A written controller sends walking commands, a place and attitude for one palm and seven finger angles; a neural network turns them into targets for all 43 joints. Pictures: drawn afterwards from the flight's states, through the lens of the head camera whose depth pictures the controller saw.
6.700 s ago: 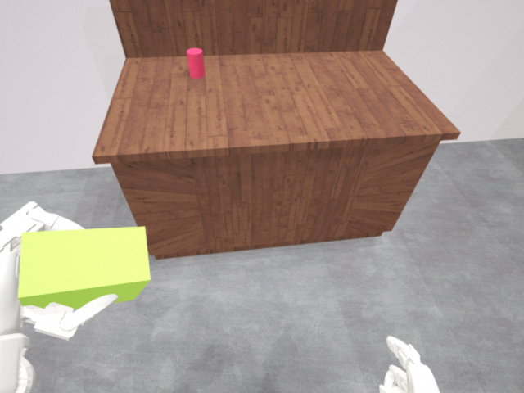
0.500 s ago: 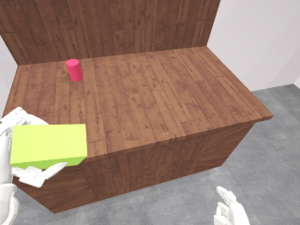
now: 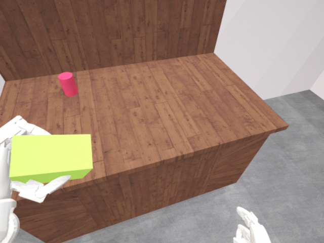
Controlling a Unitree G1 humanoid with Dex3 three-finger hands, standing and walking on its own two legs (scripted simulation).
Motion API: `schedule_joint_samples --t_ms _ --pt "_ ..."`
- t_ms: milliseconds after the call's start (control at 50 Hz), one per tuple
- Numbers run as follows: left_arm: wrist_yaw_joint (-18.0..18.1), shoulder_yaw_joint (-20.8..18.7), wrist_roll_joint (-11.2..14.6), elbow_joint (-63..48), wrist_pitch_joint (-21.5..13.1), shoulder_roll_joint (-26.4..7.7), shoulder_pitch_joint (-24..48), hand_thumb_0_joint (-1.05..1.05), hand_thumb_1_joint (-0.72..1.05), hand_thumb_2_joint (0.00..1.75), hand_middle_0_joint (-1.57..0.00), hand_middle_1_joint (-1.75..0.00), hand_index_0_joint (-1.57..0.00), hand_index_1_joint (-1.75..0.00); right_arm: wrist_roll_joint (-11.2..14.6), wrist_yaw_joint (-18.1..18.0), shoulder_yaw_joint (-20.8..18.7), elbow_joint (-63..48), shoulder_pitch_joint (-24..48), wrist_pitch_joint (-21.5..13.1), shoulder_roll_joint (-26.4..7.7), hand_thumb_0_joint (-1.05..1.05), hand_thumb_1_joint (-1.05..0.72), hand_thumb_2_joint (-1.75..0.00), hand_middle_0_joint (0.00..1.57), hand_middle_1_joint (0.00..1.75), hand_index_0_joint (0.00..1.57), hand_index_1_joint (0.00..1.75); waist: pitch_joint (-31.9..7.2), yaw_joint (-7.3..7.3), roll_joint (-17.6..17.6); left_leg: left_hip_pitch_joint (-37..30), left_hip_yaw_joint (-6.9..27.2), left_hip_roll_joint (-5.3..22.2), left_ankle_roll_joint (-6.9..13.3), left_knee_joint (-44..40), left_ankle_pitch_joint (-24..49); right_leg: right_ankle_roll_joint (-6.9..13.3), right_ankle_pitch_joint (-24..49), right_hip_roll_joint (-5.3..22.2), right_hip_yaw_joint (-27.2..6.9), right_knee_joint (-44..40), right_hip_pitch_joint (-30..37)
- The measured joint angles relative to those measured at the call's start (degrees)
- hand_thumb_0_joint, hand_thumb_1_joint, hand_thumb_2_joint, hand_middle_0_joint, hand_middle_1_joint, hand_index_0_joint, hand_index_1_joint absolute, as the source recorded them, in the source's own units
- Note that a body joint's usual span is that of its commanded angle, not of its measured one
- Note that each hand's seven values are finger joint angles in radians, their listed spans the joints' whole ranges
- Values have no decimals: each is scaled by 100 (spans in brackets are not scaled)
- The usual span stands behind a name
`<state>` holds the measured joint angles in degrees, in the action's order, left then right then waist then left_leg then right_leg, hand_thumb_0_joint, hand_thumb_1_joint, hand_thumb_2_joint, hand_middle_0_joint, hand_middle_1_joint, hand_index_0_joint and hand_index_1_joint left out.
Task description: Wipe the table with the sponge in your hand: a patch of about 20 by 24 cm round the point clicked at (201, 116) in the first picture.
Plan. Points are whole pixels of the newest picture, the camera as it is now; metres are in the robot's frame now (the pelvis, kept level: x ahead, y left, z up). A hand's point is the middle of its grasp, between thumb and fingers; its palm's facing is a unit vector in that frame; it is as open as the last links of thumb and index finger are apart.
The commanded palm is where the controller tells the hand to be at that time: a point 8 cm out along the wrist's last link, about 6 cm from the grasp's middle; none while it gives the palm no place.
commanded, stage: shuffle to correct the standing spot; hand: left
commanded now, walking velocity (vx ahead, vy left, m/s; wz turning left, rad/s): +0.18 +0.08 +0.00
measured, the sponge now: (64, 159) +0.23 +0.21 +0.15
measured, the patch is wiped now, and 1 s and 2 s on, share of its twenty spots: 0.00 0.00 0.00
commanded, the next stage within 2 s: come to a stop and stand still in 0.98 s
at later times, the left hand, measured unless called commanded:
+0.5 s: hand (41, 139) +0.26 +0.27 +0.17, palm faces +0.37 -0.84 -0.39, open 10.1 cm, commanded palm +0.20 +0.30 +0.18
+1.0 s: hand (44, 123) +0.29 +0.27 +0.18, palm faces +0.33 -0.87 -0.38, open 10.1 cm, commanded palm +0.24 +0.32 +0.18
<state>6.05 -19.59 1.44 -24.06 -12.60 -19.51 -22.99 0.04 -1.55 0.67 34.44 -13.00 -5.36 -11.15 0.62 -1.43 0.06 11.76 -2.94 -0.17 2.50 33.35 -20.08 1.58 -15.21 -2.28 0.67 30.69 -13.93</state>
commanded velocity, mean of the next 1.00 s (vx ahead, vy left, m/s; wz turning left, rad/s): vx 0.18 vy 0.09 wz -0.03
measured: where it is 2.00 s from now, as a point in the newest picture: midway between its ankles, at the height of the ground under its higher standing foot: outside the picture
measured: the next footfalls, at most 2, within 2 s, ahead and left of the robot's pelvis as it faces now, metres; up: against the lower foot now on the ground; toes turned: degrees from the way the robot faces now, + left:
right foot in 0.66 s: +0.16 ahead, -0.05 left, +0.00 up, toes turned -3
left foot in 0.94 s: +0.14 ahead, +0.18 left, +0.00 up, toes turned -3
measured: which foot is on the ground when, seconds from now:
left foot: down 0.00-0.66, up 0.68-0.92, down 0.94-1.00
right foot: down 0.00-0.38, up 0.40-0.64, down 0.66-1.00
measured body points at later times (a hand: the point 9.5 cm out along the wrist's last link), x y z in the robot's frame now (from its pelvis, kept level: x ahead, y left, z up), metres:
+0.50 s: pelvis +0.04 +0.03 +0.00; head +0.05 +0.04 +0.45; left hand +0.23 +0.31 +0.19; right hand +0.20 -0.20 -0.08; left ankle -0.01 +0.09 -0.73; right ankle +0.03 -0.07 -0.67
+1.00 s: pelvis +0.06 +0.05 +0.00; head +0.07 +0.06 +0.45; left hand +0.26 +0.32 +0.20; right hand +0.21 -0.22 -0.07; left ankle +0.10 +0.18 -0.73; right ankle +0.13 -0.05 -0.73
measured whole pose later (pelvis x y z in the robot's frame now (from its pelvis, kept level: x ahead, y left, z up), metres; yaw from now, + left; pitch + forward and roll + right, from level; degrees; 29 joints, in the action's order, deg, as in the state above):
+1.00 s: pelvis +0.06 +0.05 +0.00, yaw -3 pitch -2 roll +1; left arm 6.2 -20.1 1.3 -30.0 -12.4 -21.1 -25.5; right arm 0.3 -3.5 -1.8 34.5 -13.2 -7.0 -13.6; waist 1.9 0.1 3.1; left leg 15.1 -1.8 1.3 0.5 31.0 -13.1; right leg 2.0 -12.9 1.2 3.6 33.2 -19.5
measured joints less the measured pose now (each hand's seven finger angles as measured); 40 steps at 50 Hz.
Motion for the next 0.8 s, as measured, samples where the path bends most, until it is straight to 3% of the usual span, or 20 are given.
schedule_joint_samples --t_ms 160,240,320,360,420,500,540,600,640,660,700,740,800 --pt "-45 -146 83 -369 -80 -203 -291 0 -50 100 -75 -134 -75 -134 26 -14 -98 -53 83 89 -74 2 -91 -90 20 30 20 30 138 230 141 -48 -76 -78 30 81 -193 -42 -311 71 -82 347 -91" --pt "-60 -261 108 -424 -87 -350 -365 0 -50 100 -75 -134 -75 -134 63 -11 -161 -100 67 111 -118 2 -91 -90 20 30 20 30 205 290 26 32 34 -35 33 310 -305 -58 -368 40 31 306 -7" --pt "-43 -305 148 -517 -142 -343 -405 0 -50 101 -75 -134 -75 -134 94 52 -182 -35 93 137 -123 2 -91 -90 20 30 20 30 253 183 138 339 60 -114 -27 923 -97 -71 -423 130 12 333 35" --pt "-19 -327 159 -598 -171 -244 -508 0 -50 101 -75 -134 -75 -134 80 60 -147 -34 76 140 -153 2 -91 -90 20 30 20 30 175 92 184 109 33 -152 37 311 -225 -134 -477 161 -92 425 -29" --pt "25 -320 101 -531 -133 -140 -418 0 -50 101 -75 -134 -75 -134 31 5 -145 -9 178 90 -49 2 -91 -90 20 30 20 30 245 -25 318 -134 -182 -302 193 -26 -215 -78 -658 268 -183 1507 -470" --pt "19 -181 20 -359 69 -127 -209 0 -50 101 -75 -134 -75 -134 -14 58 -85 -50 181 9 143 2 -91 -90 20 30 20 30 242 57 246 -355 -217 -348 228 -332 -33 -7 -799 214 77 3002 -1243" --pt "0 -144 6 -392 135 -145 -208 0 -50 101 -75 -134 -75 -134 -1 81 -26 -71 144 -8 207 1 -91 -90 20 30 20 30 219 113 191 -421 -209 -342 227 -466 12 9 -647 224 270 2866 -1463" --pt "-38 -153 24 -500 118 -222 -328 0 -50 101 -75 -134 -75 -134 5 78 47 -118 60 -5 229 1 -91 -90 20 30 20 30 224 167 77 -480 -212 -322 196 -502 -14 43 -209 261 555 1791 -1376" --pt "-76 -206 50 -562 92 -360 -392 0 -50 101 -75 -134 -75 -134 23 56 75 -152 -17 26 191 1 -91 -90 20 30 20 30 243 217 -39 -394 -146 -275 168 -150 -225 94 263 221 724 791 -970" --pt "-93 -259 62 -596 66 -491 -376 0 -50 101 -75 -134 -75 -134 40 48 76 -171 -66 40 177 1 -90 -90 20 30 20 30 238 260 -33 -220 -105 -287 142 274 -389 213 474 223 718 360 -713" --pt "-142 -321 107 -520 -31 -506 -173 0 -50 101 -75 -134 -75 -134 53 60 21 -10 59 88 76 1 -90 -90 20 30 20 30 346 216 -179 449 60 -175 62 1736 -524 401 312 124 825 466 -708" --pt "-165 -383 171 -431 -49 -364 -104 0 -50 101 -75 -134 -75 -134 56 124 -43 156 178 193 6 1 -91 -90 20 30 20 30 378 92 -157 1090 241 -194 -39 3029 -504 405 270 67 753 497 -712" --pt "-133 -382 156 -340 2 -98 -203 0 -50 101 -75 -134 -75 -134 40 139 -59 219 174 247 -43 2 -91 -90 20 30 20 30 270 45 61 1626 262 -14 -111 3276 -70 334 459 111 585 188 -649"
